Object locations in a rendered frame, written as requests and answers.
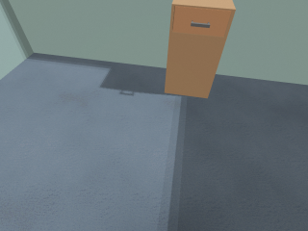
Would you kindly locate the drawer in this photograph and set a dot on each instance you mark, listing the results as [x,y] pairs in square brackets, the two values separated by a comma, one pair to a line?
[184,16]

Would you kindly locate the cabinet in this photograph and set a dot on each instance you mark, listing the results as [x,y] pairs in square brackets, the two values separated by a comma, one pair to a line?
[192,59]

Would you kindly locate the handle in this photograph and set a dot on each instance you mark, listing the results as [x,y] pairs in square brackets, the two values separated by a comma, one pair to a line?
[202,25]

